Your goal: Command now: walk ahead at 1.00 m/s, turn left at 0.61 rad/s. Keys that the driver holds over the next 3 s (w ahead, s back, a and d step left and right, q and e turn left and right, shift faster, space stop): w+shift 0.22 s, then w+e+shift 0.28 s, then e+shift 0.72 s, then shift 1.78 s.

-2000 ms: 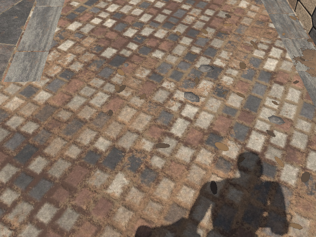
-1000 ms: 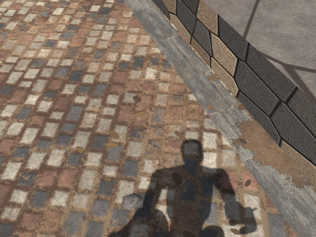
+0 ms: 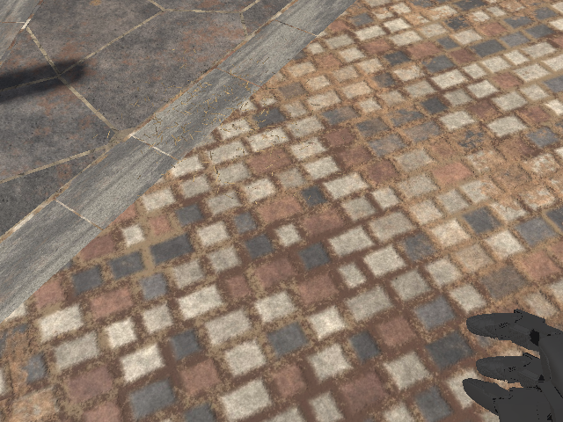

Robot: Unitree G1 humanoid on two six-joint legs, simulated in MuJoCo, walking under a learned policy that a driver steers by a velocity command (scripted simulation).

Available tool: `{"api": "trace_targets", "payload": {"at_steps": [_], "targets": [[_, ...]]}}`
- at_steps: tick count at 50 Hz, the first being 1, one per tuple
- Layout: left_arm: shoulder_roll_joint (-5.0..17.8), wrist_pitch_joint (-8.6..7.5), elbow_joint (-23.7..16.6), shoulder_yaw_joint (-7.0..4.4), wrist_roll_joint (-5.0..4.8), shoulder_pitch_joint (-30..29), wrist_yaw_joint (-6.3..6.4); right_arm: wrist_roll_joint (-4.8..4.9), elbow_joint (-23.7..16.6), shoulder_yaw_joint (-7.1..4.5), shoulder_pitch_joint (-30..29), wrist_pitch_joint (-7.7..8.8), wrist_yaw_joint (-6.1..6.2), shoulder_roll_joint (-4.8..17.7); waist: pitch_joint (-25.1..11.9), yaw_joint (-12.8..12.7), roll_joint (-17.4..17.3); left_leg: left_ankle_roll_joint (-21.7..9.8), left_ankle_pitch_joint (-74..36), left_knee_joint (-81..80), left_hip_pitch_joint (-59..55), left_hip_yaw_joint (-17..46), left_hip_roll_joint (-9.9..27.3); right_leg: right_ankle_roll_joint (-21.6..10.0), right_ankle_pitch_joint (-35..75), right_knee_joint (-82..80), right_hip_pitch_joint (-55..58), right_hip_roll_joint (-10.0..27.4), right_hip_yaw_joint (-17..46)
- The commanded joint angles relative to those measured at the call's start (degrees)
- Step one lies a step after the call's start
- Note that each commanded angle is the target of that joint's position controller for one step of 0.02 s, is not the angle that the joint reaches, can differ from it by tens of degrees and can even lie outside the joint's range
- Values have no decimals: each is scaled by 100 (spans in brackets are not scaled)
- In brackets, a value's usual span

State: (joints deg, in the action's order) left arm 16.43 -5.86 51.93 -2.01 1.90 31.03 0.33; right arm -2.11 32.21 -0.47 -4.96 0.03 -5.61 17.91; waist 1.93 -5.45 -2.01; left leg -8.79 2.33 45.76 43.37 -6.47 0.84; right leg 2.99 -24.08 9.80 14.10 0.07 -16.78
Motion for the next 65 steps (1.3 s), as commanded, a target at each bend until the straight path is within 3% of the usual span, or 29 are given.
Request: {"api": "trace_targets", "payload": {"at_steps": [1, 3, 4, 5, 6, 8, 11, 14, 18, 21, 24, 25, 26, 27, 28, 30, 31, 32, 34, 37, 42, 43, 45, 46, 48, 51, 53, 59, 65], "targets": [[1316, 43, -385, -220, 4, -319, 127, -46, 109, -105, 831, 108, 105, 396, -74, 1080, 862, -323, 576, -434, -2293, -338, -784, -435, 8765, 1279, -1067, 1471, 231], [1464, 186, -542, -236, -7, -822, 139, -63, 857, -371, 3017, 147, 288, 839, -957, 2149, 908, -638, 812, -1309, -4805, 228, -765, -673, 8062, 4225, -2003, 1433, 238], [860, 179, -653, -142, 84, -611, 44, -68, 1012, -529, 3016, 108, 429, 1271, -1186, 1579, -89, -681, 1444, -1053, -6085, 1536, 291, -639, 1960, 6396, -3615, 732, 418], [534, 132, -1146, -31, -169, -200, -26, -68, 742, -618, 2713, 72, 470, 1710, -2256, 1016, -1104, -1642, 1601, -1863, -7516, 4813, 1839, -445, -590, 8324, -5617, 46, 1232], [909, 23, -1327, -82, -140, -1274, -5, 2, 765, -631, 2940, 59, 527, 1442, -1937, 1459, 120, -1402, 1633, -2662, -7036, 4782, 1584, -523, 247, 8239, -6159, 216, 1898], [667, -17, -1230, 2, -144, -1344, -20, 24, 1055, -539, 2534, 208, 588, 990, -358, 841, 642, -1049, 903, -3072, -5054, 3538, 1282, -527, 615, 7168, -5885, 662, 1880], [358, 294, -1046, 54, 67, -1034, -144, 116, 1188, -322, 2288, 444, 618, 421, 33, 250, 536, -800, 754, -3548, -3444, 2424, 680, -347, 468, 6159, -4969, 946, 1949], [200, 351, -1381, 123, -2, -2015, -245, 149, 1347, -349, 2510, 632, 500, 496, 633, 437, 124, -664, -32, -4110, -3011, 1531, 522, -344, 1361, 4964, -5378, 1038, 1704], [111, 262, -1521, 161, -187, -2766, -400, 213, 1453, -318, 2722, 846, 446, 545, 666, 688, 189, -109, -1453, -4761, -3051, 436, 455, -757, 3553, 3068, -4329, 588, 1298], [303, 239, -1410, 98, -142, -2728, -414, 149, 1563, -341, 2845, 837, 554, 795, 356, 620, 28, 274, -4032, -4287, -4513, -31, 621, -1015, 3577, 2577, -4212, 22, 944], [769, 298, -979, -88, -86, -1267, -348, -105, 1503, -423, 2684, 569, 773, 1140, -661, -207, -568, 572, -7001, -1675, -5178, -236, 919, -1264, 2130, 2817, -2891, -727, 666], [991, 321, -589, -219, -85, 4, -295, -155, 1381, -451, 2343, 460, 815, 1230, -1128, -849, -504, 599, -6758, 137, -4724, -279, 893, -1437, 1748, 2616, -1764, -727, 872], [1276, 363, -435, -371, -35, 679, -203, -116, 1309, -401, 2151, 485, 787, 1015, -1225, -1101, -14, 625, -3952, 2544, -3555, -358, 321, -1708, 1416, 2442, -765, -270, 1678], [1995, 420, -559, -544, 84, 33, -179, 185, 806, -187, 2766, 632, 620, 94, -1677, 72, 2582, 1233, 2724, 5371, -142, 300, -913, -3100, 2636, 1971, 1396, 1615, 5383], [1832, 427, -838, -614, -101, -322, -173, 97, 672, -120, 2392, 738, 674, 496, -2324, -244, 934, 993, 2293, 5487, 266, 1233, -659, -3176, 3131, 1238, 1375, 1657, 6315], [1158, 425, -733, -444, -168, -737, -90, 49, 529, -44, 1908, 819, 655, 468, -676, 329, -347, 900, 1803, 4104, -121, 1242, -62, -2572, 4241, 1027, -799, 1305, 4871], [969, 395, -750, -379, -209, -861, -69, -22, 467, -38, 1760, 713, 652, 425, -255, 468, -401, 978, 1854, 3661, -336, 1199, 98, -2390, 4942, 1001, -1602, 1071, 4356], [489, 153, -1223, -212, -284, -1359, -150, 216, 278, -165, 1564, 790, 580, 662, -394, 577, -271, 980, 2079, 3463, -727, 1498, -23, -2388, 4527, 636, -2097, 806, 4341], [827, 39, -1371, -299, -384, -1955, -132, 125, 109, -176, 1466, 734, 608, 620, -43, 948, -114, 1110, 1891, 1749, -1211, 1289, 78, -2154, 4616, 478, -3183, 307, 3730], [1190, 280, -1287, -468, -405, -1734, 112, 60, -96, -25, 864, 698, 684, 77, -326, 643, 62, 1359, 497, -677, -2362, 667, -683, -1481, 5327, 1024, -3991, -420, 3117], [839, 614, -1292, -482, -418, -1481, 308, 278, -266, -259, 666, 617, 650, 404, -769, 537, 823, 1317, -1221, -2276, -3290, 1210, -837, -571, 3132, 2212, -3448, -684, 3865], [700, 618, -1428, -449, -397, -1764, 299, 211, -122, -323, 1183, 639, 678, 459, -1015, 857, 836, 1195, -1895, -2703, -3900, 1268, -594, -396, 2990, 2996, -3379, -865, 3712], [-146, 621, -1658, -159, -94, -1061, 216, -43, -41, -294, 2126, 535, 755, 621, -2343, 751, -669, 79, -5850, -1568, -6263, 3415, 1857, -91, -2239, 5981, -4732, -1419, 2911], [421, 598, -1778, -197, -327, -7, 14, -2, 92, -381, 1938, 474, 728, 839, -3225, 137, -1756, -1080, -3841, -1784, -6468, 5282, 3240, -23, -1773, 7351, -5100, -750, 3037], [1221, 791, -1663, -441, -383, -1094, 17, 68, -308, -268, 1024, 328, 841, 106, -1797, 536, -287, -695, -1019, -2220, -5009, 3537, 2030, 254, -548, 7509, -5521, -140, 2486], [835, 924, -1966, -378, -346, -1698, 119, 57, -119, -322, 831, 163, 869, 330, -654, 421, -21, -342, -1010, -2735, -3135, 2184, 1235, 253, -88, 6587, -5072, 194, 2108], [461, 864, -2092, -271, -343, -1766, 125, 41, 83, -409, 1011, 166, 853, 447, -783, 435, -272, -499, -1881, -2834, -3235, 1801, 1314, 238, -43, 6023, -5022, 285, 1935], [658, 930, -2107, -330, -332, -2012, 17, 139, 263, -594, 696, 95, 799, 755, -1016, 385, -492, -405, -694, -3015, -3001, 835, 1547, -1, 855, 4517, -4092, 585, 1740], [717, 973, -1993, -469, -248, -1856, -88, 372, 603, -636, 1119, 82, 665, 677, -872, 343, -350, 260, 280, -2005, -2860, 203, 1405, -554, 1329, 2006, -2585, 14, 1284]]}}
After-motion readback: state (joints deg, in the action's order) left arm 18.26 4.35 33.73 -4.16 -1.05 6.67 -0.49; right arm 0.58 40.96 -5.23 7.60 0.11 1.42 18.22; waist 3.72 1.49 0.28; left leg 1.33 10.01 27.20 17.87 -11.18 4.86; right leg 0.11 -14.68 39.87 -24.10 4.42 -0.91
